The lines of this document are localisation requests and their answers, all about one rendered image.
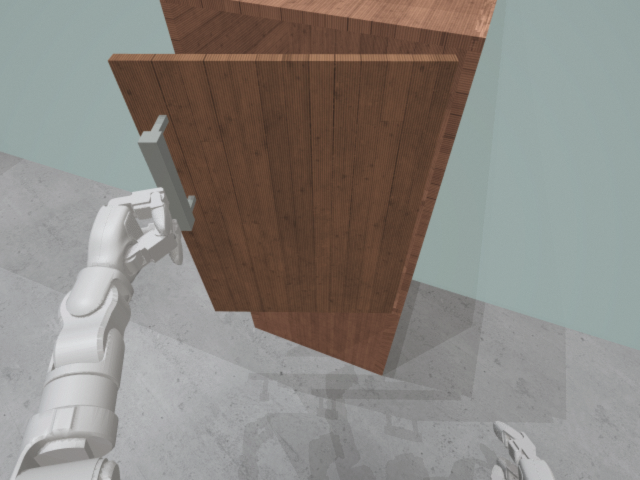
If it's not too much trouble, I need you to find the right robot hand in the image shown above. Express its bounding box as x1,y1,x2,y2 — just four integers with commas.
490,421,555,480

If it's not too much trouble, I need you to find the robot left forearm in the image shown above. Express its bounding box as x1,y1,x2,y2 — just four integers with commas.
8,266,134,480

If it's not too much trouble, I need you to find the handle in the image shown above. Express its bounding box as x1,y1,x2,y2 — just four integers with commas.
137,115,196,231

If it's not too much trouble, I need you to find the robot left upper arm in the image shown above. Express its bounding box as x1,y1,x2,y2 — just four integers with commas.
15,457,120,480

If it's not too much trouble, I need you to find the cupboard door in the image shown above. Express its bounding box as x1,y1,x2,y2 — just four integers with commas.
108,54,459,313

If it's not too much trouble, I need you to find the left robot hand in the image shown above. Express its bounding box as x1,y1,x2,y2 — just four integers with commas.
87,187,183,283

